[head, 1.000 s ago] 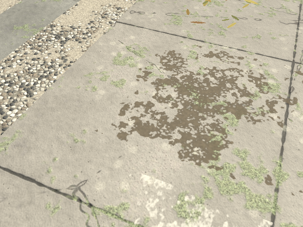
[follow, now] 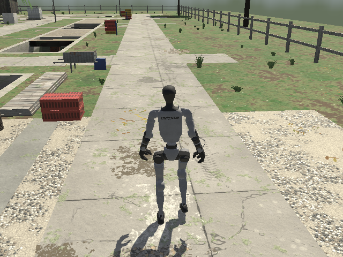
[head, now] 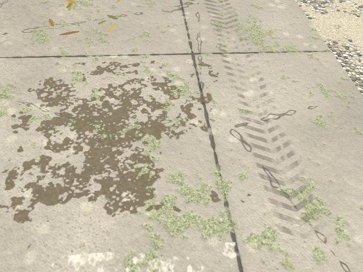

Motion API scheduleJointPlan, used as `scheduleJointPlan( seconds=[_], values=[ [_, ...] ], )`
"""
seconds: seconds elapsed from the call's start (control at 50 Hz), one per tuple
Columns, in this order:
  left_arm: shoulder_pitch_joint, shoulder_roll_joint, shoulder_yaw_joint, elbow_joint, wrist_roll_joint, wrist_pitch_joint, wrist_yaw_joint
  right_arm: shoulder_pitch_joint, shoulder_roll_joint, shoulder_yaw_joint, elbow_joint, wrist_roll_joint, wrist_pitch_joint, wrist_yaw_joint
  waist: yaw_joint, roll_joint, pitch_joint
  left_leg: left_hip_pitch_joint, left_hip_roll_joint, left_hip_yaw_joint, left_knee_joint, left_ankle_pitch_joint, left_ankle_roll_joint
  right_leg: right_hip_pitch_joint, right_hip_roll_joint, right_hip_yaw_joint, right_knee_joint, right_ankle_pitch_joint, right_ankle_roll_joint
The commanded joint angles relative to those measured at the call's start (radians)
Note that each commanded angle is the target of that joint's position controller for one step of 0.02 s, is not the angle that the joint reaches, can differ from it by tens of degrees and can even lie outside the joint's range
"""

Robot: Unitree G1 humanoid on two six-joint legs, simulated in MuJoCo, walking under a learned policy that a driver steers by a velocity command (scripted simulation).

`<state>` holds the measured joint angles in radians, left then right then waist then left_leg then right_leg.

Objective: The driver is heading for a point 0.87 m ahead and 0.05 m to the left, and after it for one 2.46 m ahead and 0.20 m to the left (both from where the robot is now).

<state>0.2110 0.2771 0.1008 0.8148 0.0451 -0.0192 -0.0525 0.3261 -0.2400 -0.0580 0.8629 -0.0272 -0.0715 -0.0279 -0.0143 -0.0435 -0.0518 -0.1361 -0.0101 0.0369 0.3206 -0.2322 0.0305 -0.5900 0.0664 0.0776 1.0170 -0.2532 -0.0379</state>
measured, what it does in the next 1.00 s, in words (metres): walks ahead: right foot, then left foot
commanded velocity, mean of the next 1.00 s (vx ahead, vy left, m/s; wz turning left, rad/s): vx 0.49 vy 0.00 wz -0.11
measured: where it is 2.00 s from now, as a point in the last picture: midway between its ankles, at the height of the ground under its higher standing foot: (190, 167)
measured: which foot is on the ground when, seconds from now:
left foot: down 0.00-0.28, up 0.30-0.78, down 0.80-1.00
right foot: up 0.00-0.26, down 0.28-0.80, up 0.82-1.00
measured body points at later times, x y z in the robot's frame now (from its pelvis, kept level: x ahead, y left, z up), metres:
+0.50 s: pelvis +0.24 -0.07 +0.00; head +0.27 -0.09 +0.45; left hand +0.32 +0.18 -0.13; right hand +0.28 -0.33 -0.14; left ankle +0.26 +0.07 -0.67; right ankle +0.22 -0.14 -0.75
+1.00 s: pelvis +0.53 -0.05 +0.00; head +0.56 -0.03 +0.44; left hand +0.62 +0.20 -0.15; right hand +0.55 -0.31 -0.14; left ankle +0.56 +0.01 -0.75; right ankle +0.50 -0.19 -0.66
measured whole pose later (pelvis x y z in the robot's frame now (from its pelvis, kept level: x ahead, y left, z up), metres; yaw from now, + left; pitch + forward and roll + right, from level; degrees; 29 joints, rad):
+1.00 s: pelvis +0.53 -0.05 +0.00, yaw -5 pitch +0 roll +0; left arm 0.24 0.24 0.04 0.94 0.03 -0.05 -0.02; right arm 0.31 -0.22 -0.05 0.95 -0.02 -0.08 0.01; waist 0.00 -0.03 0.05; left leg -0.20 -0.06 0.11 0.36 -0.17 0.10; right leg -0.48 -0.06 0.01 1.12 -0.27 -0.07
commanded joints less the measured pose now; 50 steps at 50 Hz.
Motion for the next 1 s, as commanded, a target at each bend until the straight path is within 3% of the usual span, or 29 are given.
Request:
scheduleJointPlan(
  seconds=[0.02, 0.12, 0.2, 0.24, 0.26, 0.28, 0.3, 0.32, 0.34, 0.36, 0.38, 0.42, 0.46, 0.5, 0.54, 0.62, 0.7, 0.74, 0.76, 0.78, 0.8, 0.82, 0.84, 0.86, 0.88, 0.9, 0.94, 1.0],
  values=[
    [-0.034, 0.027, -0.005, -0.058, 0.002, -0.004, -0.018, 0.029, -0.095, -0.019, -0.037, -0.004, -0.036, 0.02, 0.001, 0.133, 0.126, 0.07, 0.231, -0.196, -0.222, -0.088, 0.114, -0.228, -0.05, 0.025, 0.079, 0.09, 0.012],
    [-0.21, 0.007, -0.031, -0.115, 0.002, -0.004, -0.028, 0.102, -0.102, -0.021, -0.002, 0.004, -0.042, 0.034, -0.042, 0.163, 0.147, 0.096, 0.216, -0.07, -0.201, 0.168, 0.121, -0.153, -0.071, -0.062, -0.202, 0.158, 0.029],
    [-0.3, -0.005, -0.05, -0.148, -0.002, -0.009, -0.029, 0.169, -0.131, -0.026, 0.041, 0.01, -0.03, 0.03, -0.067, 0.196, 0.157, 0.107, 0.244, -0.041, -0.154, 0.356, 0.119, 0.029, -0.073, -0.182, -0.407, 0.086, -0.015],
    [-0.228, 0.017, -0.041, -0.127, -0.002, -0.017, -0.013, 0.179, -0.151, -0.029, 0.061, 0.01, -0.02, 0.028, -0.023, 0.201, 0.122, 0.147, 0.26, -0.028, -0.033, 0.651, 0.114, 0.158, -0.024, -0.211, -0.469, 0.022, -0.058],
    [-0.1, 0.03, -0.032, -0.084, 0.0, -0.027, -0.001, 0.176, -0.156, -0.028, 0.07, 0.016, -0.014, 0.026, 0.044, 0.176, 0.051, 0.147, 0.24, 0.009, 0.124, 0.799, 0.099, 0.317, 0.009, -0.221, -0.538, 0.056, -0.083],
    [0.065, 0.067, -0.018, -0.028, 0.013, -0.042, 0.013, 0.176, -0.146, -0.022, 0.07, 0.023, -0.011, 0.024, 0.11, 0.147, -0.061, 0.042, 0.204, 0.046, 0.32, 0.736, 0.078, 0.569, -0.015, -0.184, -0.545, 0.086, -0.109],
    [0.228, 0.154, 0.003, -0.006, 0.036, -0.051, 0.031, 0.172, -0.075, 0.001, 0.021, 0.037, -0.011, 0.029, 0.169, 0.01, -0.211, -0.234, 0.15, 0.076, 0.632, 0.353, 0.046, 0.878, -0.284, 0.134, -0.58, -0.126, -0.175],
    [0.285, 0.236, 0.02, 0.014, 0.014, -0.045, 0.04, 0.215, -0.022, 0.008, -0.003, 0.041, -0.014, 0.037, 0.142, -0.194, -0.304, -0.488, -0.004, 0.039, 0.907, -0.312, 0.024, 1.005, -0.521, 0.583, -0.709, -0.072, -0.269],
    [0.231, 0.192, 0.012, 0.019, -0.011, -0.04, 0.044, 0.103, -0.12, -0.021, -0.006, 0.024, -0.009, 0.03, 0.139, -0.049, -0.188, -0.563, 0.052, -0.072, 0.968, -0.234, 0.044, 0.906, -0.455, 0.504, -0.711, -0.002, -0.239],
    [0.145, 0.136, -0.006, 0.019, -0.016, -0.044, 0.043, 0.05, -0.098, -0.016, -0.026, 0.025, -0.019, 0.037, 0.095, -0.034, -0.064, -0.565, 0.09, -0.073, 0.934, -0.139, 0.052, 0.765, -0.406, 0.346, -0.722, 0.112, -0.211],
    [0.085, 0.084, -0.02, 0.013, -0.015, -0.049, 0.039, 0.041, -0.081, -0.012, -0.017, 0.023, -0.022, 0.042, 0.062, -0.009, -0.005, -0.52, 0.115, -0.067, 0.872, -0.085, 0.052, 0.65, -0.352, 0.244, -0.756, 0.186, -0.179],
    [0.043, 0.034, -0.037, 0.022, -0.026, -0.059, 0.041, 0.089, -0.055, -0.011, 0.01, -0.005, 0.006, 0.052, 0.003, -0.041, 0.044, -0.435, 0.132, -0.052, 0.808, -0.055, 0.032, 0.519, -0.279, 0.118, -0.808, 0.251, -0.149],
    [0.077, 0.039, -0.038, 0.045, -0.032, -0.074, 0.042, 0.083, -0.04, -0.011, 0.009, -0.011, 0.025, 0.064, -0.014, -0.038, 0.06, -0.432, 0.125, -0.031, 0.787, -0.036, 0.017, 0.487, -0.266, 0.08, -0.842, 0.326, -0.166],
    [0.111, 0.054, -0.035, 0.069, -0.039, -0.082, 0.044, 0.008, -0.036, -0.011, -0.016, -0.015, 0.032, 0.072, -0.014, -0.034, 0.101, -0.495, 0.137, -0.016, 0.74, 0.027, 0.0, 0.479, -0.261, 0.047, -0.882, 0.344, -0.18],
    [0.143, 0.043, -0.04, 0.089, -0.038, -0.084, 0.044, -0.09, -0.037, -0.008, -0.049, -0.014, 0.033, 0.073, 0.0, -0.028, 0.136, -0.548, 0.143, -0.005, 0.654, 0.104, -0.014, 0.485, -0.247, 0.013, -0.897, 0.381, -0.181],
    [0.188, 0.058, -0.043, 0.118, -0.037, -0.088, 0.045, -0.251, -0.02, 0.01, -0.099, -0.002, 0.027, 0.077, 0.031, -0.024, 0.156, -0.478, 0.107, 0.032, 0.405, 0.241, -0.008, 0.494, -0.228, -0.046, -0.901, 0.459, -0.162],
    [0.236, 0.085, -0.041, 0.155, -0.03, -0.083, 0.057, -0.322, -0.046, 0.008, -0.13, -0.001, 0.024, 0.07, 0.04, -0.008, 0.17, -0.449, 0.074, 0.04, 0.29, 0.214, 0.041, 0.624, -0.281, -0.039, -0.871, 0.546, -0.15],
    [0.221, 0.103, -0.038, 0.164, -0.023, -0.079, 0.064, -0.272, -0.063, 0.0, -0.119, -0.003, 0.018, 0.06, 0.008, -0.014, 0.137, -0.361, 0.03, 0.057, 0.254, 0.129, 0.075, 0.682, -0.287, -0.058, -0.766, 0.772, -0.131],
    [0.211, 0.115, -0.035, 0.167, -0.017, -0.075, 0.066, -0.186, -0.079, -0.009, -0.092, -0.004, 0.014, 0.052, -0.03, -0.02, 0.086, -0.259, -0.004, 0.068, 0.236, 0.085, 0.093, 0.694, -0.278, -0.07, -0.648, 0.893, -0.117],
    [0.202, 0.116, -0.035, 0.169, -0.016, -0.067, 0.067, -0.025, -0.097, -0.021, -0.037, -0.009, 0.006, 0.042, -0.099, 0.005, 0.0, -0.071, -0.033, 0.082, 0.175, 0.102, 0.115, 0.658, -0.24, -0.101, -0.449, 0.904, -0.099],
    [0.216, 0.086, -0.046, 0.151, -0.023, -0.066, 0.064, 0.147, -0.163, -0.041, 0.005, -0.032, -0.002, 0.03, -0.152, 0.066, -0.117, 0.19, 0.116, -0.077, 0.166, 0.038, 0.16, 0.476, -0.193, -0.128, -0.169, 0.631, -0.084],
    [0.353, -0.034, -0.068, 0.134, -0.064, -0.066, 0.052, 0.205, -0.28, -0.069, 0.012, -0.044, -0.003, 0.029, -0.09, 0.316, -0.254, 0.473, 0.424, -0.599, 0.068, -0.075, 0.304, 0.107, 0.004, -0.159, 0.243, -0.085, -0.037],
    [0.288, 0.066, -0.044, 0.144, -0.038, -0.068, 0.054, 0.13, -0.227, -0.06, 0.006, 0.003, 0.009, 0.039, -0.086, 0.198, -0.234, 0.411, 0.408, -0.746, -0.052, -0.116, 0.298, 0.004, 0.003, -0.007, 0.341, -0.227, -0.054],
    [0.2, 0.076, -0.038, 0.114, -0.037, -0.069, 0.052, 0.013, -0.176, -0.044, -0.011, 0.012, 0.009, 0.039, -0.04, 0.137, -0.065, 0.266, 0.38, -0.558, -0.056, -0.118, 0.265, -0.043, -0.061, -0.006, 0.333, -0.139, -0.061],
    [0.148, 0.059, -0.043, 0.106, -0.035, -0.074, 0.049, -0.038, -0.113, -0.028, -0.014, 0.008, 0.001, 0.043, -0.026, 0.069, 0.004, 0.147, 0.339, -0.447, -0.087, -0.02, 0.239, -0.02, -0.098, -0.014, 0.273, -0.071, -0.063],
    [0.14, 0.039, -0.044, 0.11, -0.028, -0.066, 0.046, -0.052, -0.087, -0.019, -0.003, 0.008, -0.006, 0.041, 0.002, 0.074, 0.046, 0.067, 0.292, -0.354, -0.107, 0.063, 0.205, 0.02, -0.128, -0.02, 0.215, -0.046, -0.06],
    [0.172, 0.009, -0.05, 0.125, -0.008, -0.037, 0.035, -0.04, -0.056, -0.007, 0.025, 0.011, -0.02, 0.039, 0.039, 0.102, 0.056, -0.022, 0.241, -0.246, -0.139, 0.169, 0.174, 0.105, -0.146, -0.034, 0.15, -0.022, -0.042],
    [0.116, -0.005, -0.052, 0.112, -0.006, -0.018, 0.024, 0.019, -0.085, -0.013, 0.059, 0.018, -0.037, 0.039, 0.047, 0.095, 0.081, -0.027, 0.22, -0.176, -0.184, 0.222, 0.183, 0.05, -0.164, -0.064, 0.081, 0.035, -0.017]
  ],
)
